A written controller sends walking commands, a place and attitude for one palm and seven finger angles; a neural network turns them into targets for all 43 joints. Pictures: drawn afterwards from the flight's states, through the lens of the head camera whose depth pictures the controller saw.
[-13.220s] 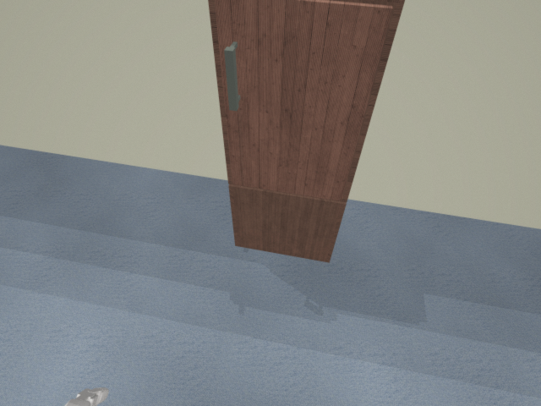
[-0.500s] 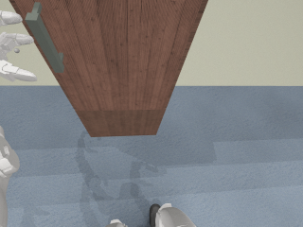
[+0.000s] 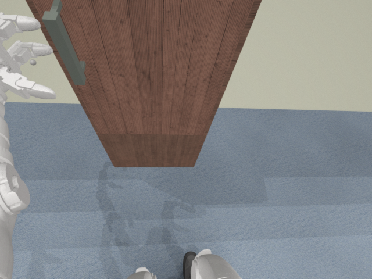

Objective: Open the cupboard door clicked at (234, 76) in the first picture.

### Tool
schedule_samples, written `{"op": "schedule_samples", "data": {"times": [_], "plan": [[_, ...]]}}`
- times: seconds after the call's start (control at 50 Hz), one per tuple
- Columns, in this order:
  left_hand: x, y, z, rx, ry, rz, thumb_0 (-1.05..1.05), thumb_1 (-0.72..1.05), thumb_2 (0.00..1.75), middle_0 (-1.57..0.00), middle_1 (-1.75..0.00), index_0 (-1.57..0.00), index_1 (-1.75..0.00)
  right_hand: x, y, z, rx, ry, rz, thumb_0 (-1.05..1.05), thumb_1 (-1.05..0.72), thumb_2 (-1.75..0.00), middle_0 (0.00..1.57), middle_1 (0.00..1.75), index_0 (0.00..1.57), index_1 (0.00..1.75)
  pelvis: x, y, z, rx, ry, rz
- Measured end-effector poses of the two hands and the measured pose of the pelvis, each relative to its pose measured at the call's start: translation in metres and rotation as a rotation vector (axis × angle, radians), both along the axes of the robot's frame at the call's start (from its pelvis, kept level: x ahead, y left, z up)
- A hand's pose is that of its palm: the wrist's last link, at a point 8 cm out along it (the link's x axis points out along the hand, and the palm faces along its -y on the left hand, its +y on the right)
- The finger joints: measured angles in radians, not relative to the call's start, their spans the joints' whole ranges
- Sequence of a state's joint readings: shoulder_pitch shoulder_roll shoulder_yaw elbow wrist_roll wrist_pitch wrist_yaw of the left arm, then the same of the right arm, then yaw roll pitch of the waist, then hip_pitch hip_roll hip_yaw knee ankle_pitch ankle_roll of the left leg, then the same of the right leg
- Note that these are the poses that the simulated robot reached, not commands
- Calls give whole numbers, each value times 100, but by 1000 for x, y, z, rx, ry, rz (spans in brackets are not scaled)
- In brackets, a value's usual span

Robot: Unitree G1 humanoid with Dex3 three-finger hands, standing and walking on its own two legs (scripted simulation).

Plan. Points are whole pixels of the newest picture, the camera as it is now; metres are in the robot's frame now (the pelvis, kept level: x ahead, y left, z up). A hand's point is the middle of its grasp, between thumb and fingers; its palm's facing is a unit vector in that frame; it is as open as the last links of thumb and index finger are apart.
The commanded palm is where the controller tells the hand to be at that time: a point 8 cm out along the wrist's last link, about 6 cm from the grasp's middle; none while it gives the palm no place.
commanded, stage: move the hooked fingers beside the handle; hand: left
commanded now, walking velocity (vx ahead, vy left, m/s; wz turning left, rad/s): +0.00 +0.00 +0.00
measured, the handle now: (69, 46) +0.56 +0.19 +0.11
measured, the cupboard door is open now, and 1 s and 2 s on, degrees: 0 0 1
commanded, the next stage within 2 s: slide the fingers in behind the handle in 0.12 s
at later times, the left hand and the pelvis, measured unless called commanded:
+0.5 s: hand (41, 64) +0.51 +0.23 +0.11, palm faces -0.07 -1.00 -0.01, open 14.0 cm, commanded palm +0.49 +0.27 +0.10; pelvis -0.01 +0.00 +0.00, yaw +0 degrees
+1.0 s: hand (58, 66) +0.51 +0.21 +0.11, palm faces -0.07 -1.00 -0.02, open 14.0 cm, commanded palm +0.49 +0.24 +0.10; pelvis +0.00 +0.00 +0.00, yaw +0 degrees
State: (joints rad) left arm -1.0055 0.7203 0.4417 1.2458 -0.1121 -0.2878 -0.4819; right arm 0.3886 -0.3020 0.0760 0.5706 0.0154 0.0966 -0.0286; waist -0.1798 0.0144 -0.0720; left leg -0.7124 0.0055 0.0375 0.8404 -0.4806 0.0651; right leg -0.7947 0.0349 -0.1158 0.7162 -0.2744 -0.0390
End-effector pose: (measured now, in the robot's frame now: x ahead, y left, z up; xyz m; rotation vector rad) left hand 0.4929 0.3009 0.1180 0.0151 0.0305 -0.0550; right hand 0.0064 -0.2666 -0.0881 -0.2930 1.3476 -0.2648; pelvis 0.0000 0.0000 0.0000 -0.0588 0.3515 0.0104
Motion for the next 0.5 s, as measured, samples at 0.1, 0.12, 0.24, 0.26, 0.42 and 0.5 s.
{"op": "schedule_samples", "data": {"times": [0.1, 0.12, 0.24, 0.26, 0.42, 0.5], "plan": [[0, 2, 1, 10, -5, 0, -2, -50, 30, -30, -120, -30, -120, -14, 1, 0, 4, 23, -21, 0, -90, -90, 20, 30, 20, 30, -2, 0, -1, 1, 3, -8], [-1, 2, 1, 9, -6, 1, -2, -50, 30, -30, -120, -30, -120, -17, 2, 0, 5, 30, -25, 0, -90, -90, 20, 30, 20, 30, -2, 0, -1, 1, 3, -9], [-5, 7, 0, 16, -1, 1, -2, -50, 30, -30, -120, -30, -120, -35, 3, 2, 6, 74, -40, 1, -90, -90, 21, 30, 20, 30, -4, 1, -1, 0, 1, -8], [-6, 6, 0, 18, -1, -1, -2, -50, 30, -30, -120, -30, -120, -37, 3, 2, 6, 80, -41, 1, -90, -90, 21, 30, 20, 30, -4, 1, -1, 0, 1, -6], [-2, -5, -4, 4, -3, -20, -2, -51, 30, -30, -120, -30, -120, -42, 3, 4, -4, 88, -40, 1, -90, -90, 21, 30, 20, 30, -6, 3, -1, -3, 3, -1], [1, -13, -4, -7, -10, -20, -2, -51, 30, -30, -120, -30, -120, -39, 4, 4, -3, 67, -44, 1, -90, -90, 20, 30, 20, 30, -5, 4, -1, -3, 2, -7]]}}
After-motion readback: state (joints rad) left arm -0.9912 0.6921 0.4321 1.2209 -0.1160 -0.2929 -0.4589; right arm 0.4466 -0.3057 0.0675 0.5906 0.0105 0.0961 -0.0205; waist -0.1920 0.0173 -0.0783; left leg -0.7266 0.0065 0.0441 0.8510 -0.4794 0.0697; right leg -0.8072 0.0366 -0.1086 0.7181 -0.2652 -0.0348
